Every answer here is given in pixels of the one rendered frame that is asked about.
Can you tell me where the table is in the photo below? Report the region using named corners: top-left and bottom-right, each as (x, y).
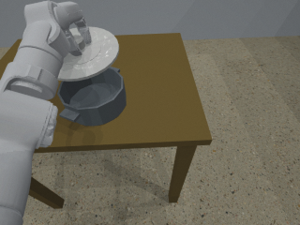
top-left (0, 33), bottom-right (213, 209)

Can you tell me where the robot left upper arm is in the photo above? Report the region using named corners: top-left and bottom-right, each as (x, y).
top-left (0, 89), bottom-right (58, 225)

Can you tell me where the lid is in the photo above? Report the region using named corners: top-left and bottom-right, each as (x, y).
top-left (57, 26), bottom-right (119, 82)

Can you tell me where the pot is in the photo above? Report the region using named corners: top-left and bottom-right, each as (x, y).
top-left (57, 67), bottom-right (127, 127)

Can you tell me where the robot left hand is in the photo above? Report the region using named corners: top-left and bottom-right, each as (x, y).
top-left (58, 1), bottom-right (92, 56)

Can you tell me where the robot left forearm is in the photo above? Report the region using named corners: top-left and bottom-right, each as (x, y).
top-left (0, 0), bottom-right (70, 100)

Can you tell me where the knob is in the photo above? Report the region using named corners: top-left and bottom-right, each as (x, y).
top-left (73, 35), bottom-right (85, 50)

